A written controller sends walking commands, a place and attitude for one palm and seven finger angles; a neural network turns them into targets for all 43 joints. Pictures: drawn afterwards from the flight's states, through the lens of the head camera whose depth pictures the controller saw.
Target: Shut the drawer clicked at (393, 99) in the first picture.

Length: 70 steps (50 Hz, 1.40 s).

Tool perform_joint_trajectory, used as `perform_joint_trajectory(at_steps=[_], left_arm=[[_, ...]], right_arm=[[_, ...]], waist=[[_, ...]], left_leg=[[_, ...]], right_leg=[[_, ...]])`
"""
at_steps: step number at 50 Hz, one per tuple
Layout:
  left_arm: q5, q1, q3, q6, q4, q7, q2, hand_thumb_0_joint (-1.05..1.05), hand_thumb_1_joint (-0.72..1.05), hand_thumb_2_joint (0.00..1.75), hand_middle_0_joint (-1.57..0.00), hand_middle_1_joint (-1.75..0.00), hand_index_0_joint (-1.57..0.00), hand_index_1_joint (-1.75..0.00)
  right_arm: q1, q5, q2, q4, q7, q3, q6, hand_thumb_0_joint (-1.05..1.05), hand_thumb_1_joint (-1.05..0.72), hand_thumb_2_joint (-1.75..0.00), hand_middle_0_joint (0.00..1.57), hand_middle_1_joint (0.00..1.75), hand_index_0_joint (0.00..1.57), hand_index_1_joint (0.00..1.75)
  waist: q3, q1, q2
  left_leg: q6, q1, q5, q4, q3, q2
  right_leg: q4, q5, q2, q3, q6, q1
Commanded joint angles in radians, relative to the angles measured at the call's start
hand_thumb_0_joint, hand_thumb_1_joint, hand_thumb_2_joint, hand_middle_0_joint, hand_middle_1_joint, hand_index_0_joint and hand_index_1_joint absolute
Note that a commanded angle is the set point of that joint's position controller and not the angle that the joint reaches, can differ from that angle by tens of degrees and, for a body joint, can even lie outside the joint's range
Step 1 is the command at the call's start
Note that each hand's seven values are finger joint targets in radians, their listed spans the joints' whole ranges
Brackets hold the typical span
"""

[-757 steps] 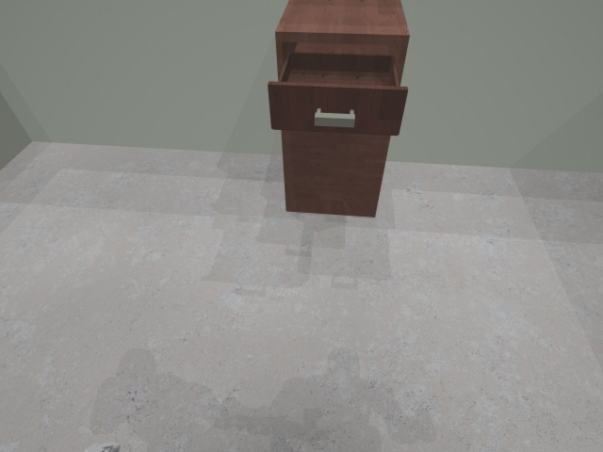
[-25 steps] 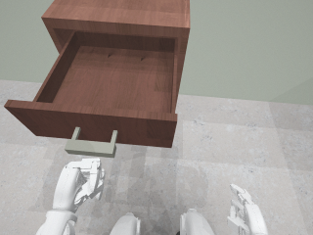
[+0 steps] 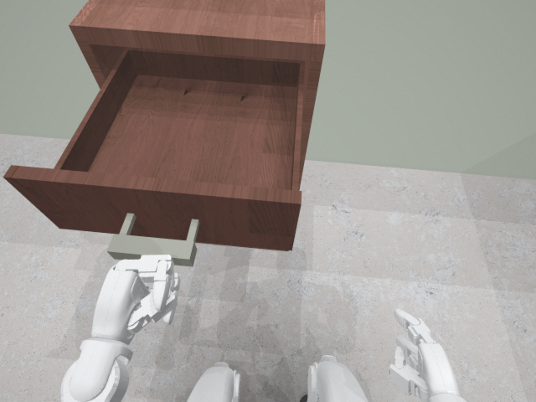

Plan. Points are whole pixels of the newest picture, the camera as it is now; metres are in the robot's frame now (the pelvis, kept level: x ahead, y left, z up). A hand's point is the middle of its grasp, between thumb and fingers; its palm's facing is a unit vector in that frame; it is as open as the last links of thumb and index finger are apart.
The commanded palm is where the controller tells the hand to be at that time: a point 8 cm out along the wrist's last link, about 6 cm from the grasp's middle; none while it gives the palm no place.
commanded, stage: push the drawer shut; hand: left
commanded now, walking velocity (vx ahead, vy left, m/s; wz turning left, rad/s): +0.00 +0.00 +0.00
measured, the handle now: (158, 236) +0.34 +0.17 +0.05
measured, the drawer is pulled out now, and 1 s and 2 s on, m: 0.29 0.18 0.05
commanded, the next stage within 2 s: none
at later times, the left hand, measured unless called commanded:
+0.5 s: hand (179, 259) +0.30 +0.14 +0.05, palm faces -0.11 -0.99 -0.05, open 3.0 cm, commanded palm +0.31 +0.19 +0.05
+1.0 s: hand (189, 222) +0.36 +0.13 +0.05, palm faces -0.10 -0.99 -0.05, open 3.1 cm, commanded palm +0.36 +0.18 +0.05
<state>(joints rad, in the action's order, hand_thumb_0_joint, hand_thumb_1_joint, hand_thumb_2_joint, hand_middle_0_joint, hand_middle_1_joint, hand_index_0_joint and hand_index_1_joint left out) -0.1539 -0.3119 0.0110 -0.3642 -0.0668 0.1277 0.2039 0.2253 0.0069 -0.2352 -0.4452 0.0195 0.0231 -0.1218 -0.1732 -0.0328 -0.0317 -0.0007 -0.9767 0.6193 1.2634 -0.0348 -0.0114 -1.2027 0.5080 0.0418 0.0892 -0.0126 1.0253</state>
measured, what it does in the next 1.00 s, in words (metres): stands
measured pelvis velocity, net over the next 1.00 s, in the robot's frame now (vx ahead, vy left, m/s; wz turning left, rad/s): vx -0.01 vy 0.01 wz -0.01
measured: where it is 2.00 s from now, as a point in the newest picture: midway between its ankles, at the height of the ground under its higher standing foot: outside the picture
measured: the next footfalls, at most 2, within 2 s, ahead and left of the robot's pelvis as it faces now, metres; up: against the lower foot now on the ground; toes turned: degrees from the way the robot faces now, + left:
none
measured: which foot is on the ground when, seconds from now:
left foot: down 0.00-1.00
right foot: down 0.00-1.00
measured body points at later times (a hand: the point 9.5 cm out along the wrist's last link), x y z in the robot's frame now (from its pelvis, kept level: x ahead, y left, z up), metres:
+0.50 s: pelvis -0.02 +0.01 +0.01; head +0.07 +0.01 +0.45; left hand +0.30 +0.19 +0.05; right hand +0.15 -0.23 -0.09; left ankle -0.01 +0.12 -0.63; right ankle +0.04 -0.12 -0.63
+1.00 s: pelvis -0.01 +0.01 +0.01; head +0.09 +0.01 +0.45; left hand +0.36 +0.19 +0.05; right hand +0.11 -0.24 -0.10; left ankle -0.01 +0.12 -0.63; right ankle +0.04 -0.12 -0.63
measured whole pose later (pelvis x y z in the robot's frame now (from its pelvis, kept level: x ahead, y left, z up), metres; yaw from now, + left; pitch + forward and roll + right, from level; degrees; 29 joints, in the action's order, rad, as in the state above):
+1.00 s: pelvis -0.01 +0.01 +0.01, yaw +0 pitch +19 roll -1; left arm -0.14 0.28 0.07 -0.41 0.50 0.10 0.21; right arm 0.25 0.00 -0.25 -0.59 0.01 0.02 -0.07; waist -0.14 -0.07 -0.02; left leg -0.02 -0.97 0.55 1.18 -0.01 0.00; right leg -1.13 0.44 0.05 0.06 0.00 1.02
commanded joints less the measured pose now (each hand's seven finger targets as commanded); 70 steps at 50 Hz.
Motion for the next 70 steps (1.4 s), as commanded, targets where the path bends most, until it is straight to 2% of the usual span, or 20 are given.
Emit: perform_joint_trajectory(at_steps=[1, 5, 13, 19, 21, 24, 26, 32, 38, 45, 49, 51, 53, 59, 62, 63, 66, 67, 69, 70], left_arm=[[-0.022, 0.150, 0.054, -0.042, -0.191, -0.001, 0.076, 0.00, 0.90, 0.90, -1.40, -1.60, -1.40, -1.60], [-0.021, 0.299, 0.054, -0.054, -0.132, -0.007, 0.076, 0.00, 0.90, 0.90, -1.40, -1.60, -1.40, -1.60], [-0.019, 0.470, 0.043, -0.053, -0.052, -0.004, 0.082, 0.00, 0.90, 0.90, -1.40, -1.60, -1.40, -1.60], [-0.018, 0.600, 0.060, -0.043, 0.050, -0.014, 0.090, 0.00, 0.90, 0.90, -1.40, -1.60, -1.40, -1.60], [-0.021, 0.640, 0.063, -0.044, 0.072, -0.017, 0.090, 0.00, 0.90, 0.90, -1.40, -1.60, -1.40, -1.60], [-0.019, 0.667, 0.090, -0.050, 0.143, -0.021, 0.102, 0.00, 0.90, 0.90, -1.40, -1.60, -1.40, -1.60], [-0.019, 0.725, 0.068, -0.058, 0.147, -0.018, 0.085, 0.00, 0.90, 0.90, -1.40, -1.60, -1.40, -1.60], [-0.013, 0.785, 0.089, -0.071, 0.203, -0.027, 0.096, 0.00, 0.90, 0.90, -1.40, -1.60, -1.40, -1.60], [-0.001, 0.867, 0.108, -0.085, 0.268, -0.037, 0.117, 0.00, 0.90, 0.90, -1.40, -1.60, -1.40, -1.60], [0.002, 0.930, 0.097, -0.103, 0.302, -0.037, 0.095, 0.00, 0.90, 0.90, -1.40, -1.60, -1.40, -1.60], [0.011, 1.009, 0.119, -0.112, 0.367, -0.042, 0.120, 0.00, 0.90, 0.90, -1.40, -1.60, -1.40, -1.60], [0.011, 1.039, 0.116, -0.118, 0.391, -0.043, 0.110, 0.00, 0.90, 0.90, -1.40, -1.60, -1.40, -1.60], [0.015, 1.073, 0.144, -0.122, 0.425, -0.042, 0.147, 0.00, 0.90, 0.90, -1.40, -1.60, -1.40, -1.60], [0.018, 1.188, 0.136, -0.132, 0.500, -0.032, 0.131, 0.00, 0.90, 0.90, -1.40, -1.60, -1.40, -1.60], [0.018, 1.224, 0.166, -0.137, 0.561, -0.031, 0.156, 0.00, 0.90, 0.90, -1.40, -1.60, -1.40, -1.60], [0.021, 1.245, 0.189, -0.142, 0.562, -0.030, 0.192, 0.00, 0.90, 0.90, -1.40, -1.60, -1.40, -1.60], [0.024, 1.276, 0.199, -0.152, 0.610, -0.025, 0.194, 0.00, 0.90, 0.90, -1.40, -1.60, -1.40, -1.60], [0.022, 1.303, 0.195, -0.153, 0.632, -0.024, 0.185, 0.00, 0.90, 0.90, -1.40, -1.60, -1.40, -1.60], [0.027, 1.349, 0.226, -0.161, 0.672, -0.018, 0.232, 0.00, 0.90, 0.90, -1.40, -1.60, -1.40, -1.60], [0.025, 1.369, 0.215, -0.165, 0.682, -0.015, 0.216, 0.00, 0.90, 0.90, -1.40, -1.60, -1.40, -1.60]], right_arm=[[0.000, 0.009, -0.137, 0.134, 0.012, -0.054, -0.052, 0.00, -0.90, -0.90, 0.20, 0.30, 0.20, 0.30], [-0.005, 0.006, -0.142, 0.100, 0.019, -0.051, -0.061, 0.00, -0.90, -0.90, 0.20, 0.30, 0.20, 0.30], [-0.019, 0.011, -0.151, 0.059, 0.023, -0.050, -0.069, 0.00, -0.90, -0.90, 0.20, 0.30, 0.20, 0.30], [-0.018, 0.013, -0.152, 0.035, 0.024, -0.046, -0.058, 0.00, -0.90, -0.90, 0.20, 0.30, 0.20, 0.30], [-0.022, 0.013, -0.152, 0.032, 0.022, -0.045, -0.055, 0.00, -0.90, -0.90, 0.20, 0.30, 0.20, 0.30], [-0.017, 0.012, -0.155, 0.024, 0.021, -0.046, -0.046, 0.00, -0.90, -0.90, 0.20, 0.30, 0.20, 0.30], [-0.020, 0.013, -0.154, 0.021, 0.018, -0.045, -0.044, 0.00, -0.90, -0.90, 0.20, 0.30, 0.20, 0.30], [0.001, 0.009, -0.159, 0.008, 0.011, -0.050, -0.030, 0.00, -0.90, -0.90, 0.20, 0.30, 0.20, 0.30], [0.025, 0.006, -0.165, -0.010, 0.010, -0.055, -0.011, 0.00, -0.90, -0.90, 0.20, 0.30, 0.20, 0.30], [0.044, 0.003, -0.161, -0.028, 0.002, -0.060, 0.005, 0.00, -0.90, -0.90, 0.20, 0.30, 0.20, 0.30], [0.056, 0.002, -0.163, -0.046, 0.004, -0.058, 0.015, 0.00, -0.90, -0.90, 0.20, 0.30, 0.20, 0.30], [0.061, 0.001, -0.161, -0.052, 0.003, -0.062, 0.018, 0.00, -0.90, -0.90, 0.20, 0.30, 0.20, 0.30], [0.070, 0.000, -0.167, -0.056, 0.004, -0.061, 0.021, 0.00, -0.90, -0.90, 0.20, 0.30, 0.20, 0.30], [0.090, -0.002, -0.163, -0.076, 0.001, -0.061, 0.029, 0.00, -0.90, -0.90, 0.20, 0.30, 0.20, 0.30], [0.099, -0.003, -0.164, -0.083, 0.000, -0.062, 0.036, 0.00, -0.90, -0.90, 0.20, 0.30, 0.20, 0.30], [0.104, -0.005, -0.168, -0.082, 0.001, -0.062, 0.036, 0.00, -0.90, -0.90, 0.20, 0.30, 0.20, 0.30], [0.112, -0.006, -0.165, -0.086, -0.001, -0.060, 0.045, 0.00, -0.90, -0.90, 0.20, 0.30, 0.20, 0.30], [0.113, -0.008, -0.163, -0.089, -0.003, -0.059, 0.046, 0.00, -0.90, -0.90, 0.20, 0.30, 0.20, 0.30], [0.125, -0.009, -0.169, -0.096, -0.003, -0.057, 0.049, 0.00, -0.90, -0.90, 0.20, 0.30, 0.20, 0.30], [0.129, -0.010, -0.167, -0.094, -0.003, -0.057, 0.050, 0.00, -0.90, -0.90, 0.20, 0.30, 0.20, 0.30]], waist=[[-0.249, -0.031, 0.014], [-0.224, -0.053, 0.026], [-0.274, -0.053, -0.014], [-0.273, -0.052, 0.015], [-0.272, -0.047, -0.004], [-0.273, -0.049, 0.043], [-0.266, -0.054, 0.001], [-0.300, -0.048, -0.006], [-0.309, -0.060, 0.015], [-0.349, -0.068, -0.006], [-0.316, -0.083, 0.002], [-0.335, -0.087, -0.003], [-0.337, -0.090, 0.011], [-0.382, -0.107, -0.021], [-0.377, -0.105, 0.001], [-0.386, -0.103, -0.008], [-0.396, -0.101, -0.016], [-0.387, -0.111, -0.013], [-0.380, -0.115, -0.002], [-0.388, -0.121, 0.000]], left_leg=[[-0.016, 0.094, -0.299, -0.203, 0.005, 0.021], [-0.019, 0.076, -0.244, -0.195, 0.002, 0.021], [-0.021, 0.114, -0.231, -0.222, -0.005, 0.024], [-0.020, 0.113, -0.203, -0.247, -0.005, 0.026], [-0.017, 0.117, -0.191, -0.256, -0.005, 0.028], [-0.020, 0.101, -0.180, -0.258, -0.001, 0.027], [-0.017, 0.119, -0.172, -0.267, -0.002, 0.028], [-0.009, 0.158, -0.237, -0.276, -0.010, 0.022], [-0.011, 0.156, -0.268, -0.271, -0.009, 0.018], [-0.006, 0.192, -0.328, -0.269, -0.005, 0.014], [-0.008, 0.169, -0.310, -0.268, -0.005, 0.014], [-0.009, 0.176, -0.306, -0.264, 0.000, 0.016], [-0.012, 0.158, -0.296, -0.261, -0.002, 0.017], [-0.011, 0.180, -0.324, -0.255, 0.003, 0.018], [-0.014, 0.142, -0.307, -0.253, 0.012, 0.021], [-0.014, 0.143, -0.317, -0.251, 0.009, 0.019], [-0.013, 0.140, -0.315, -0.253, 0.014, 0.021], [-0.015, 0.127, -0.307, -0.248, 0.019, 0.023], [-0.017, 0.106, -0.287, -0.247, 0.016, 0.021], [-0.019, 0.104, -0.285, -0.246, 0.018, 0.023]], right_leg=[[0.188, -0.195, -0.030, -0.042, -0.010, -0.279], [0.200, -0.128, -0.028, -0.048, -0.007, -0.240], [0.205, -0.113, -0.022, -0.046, -0.011, -0.238], [0.220, -0.091, -0.020, -0.049, -0.009, -0.253], [0.222, -0.082, -0.019, -0.049, -0.011, -0.251], [0.232, -0.068, -0.021, -0.055, -0.007, -0.261], [0.230, -0.071, -0.019, -0.052, -0.009, -0.243], [0.215, -0.131, -0.021, -0.042, -0.014, -0.246], [0.209, -0.161, -0.024, -0.044, -0.013, -0.251], [0.208, -0.215, -0.026, -0.044, -0.012, -0.261], [0.210, -0.206, -0.029, -0.048, -0.012, -0.247], [0.215, -0.205, -0.028, -0.051, -0.010, -0.248], [0.213, -0.200, -0.031, -0.052, -0.011, -0.253], [0.211, -0.231, -0.032, -0.056, -0.009, -0.251], [0.218, -0.230, -0.031, -0.066, -0.007, -0.277], [0.211, -0.238, -0.032, -0.065, -0.010, -0.277], [0.213, -0.240, -0.033, -0.071, -0.009, -0.284], [0.218, -0.239, -0.032, -0.073, -0.007, -0.284], [0.214, -0.219, -0.034, -0.076, -0.008, -0.275], [0.217, -0.222, -0.034, -0.079, -0.006, -0.282]])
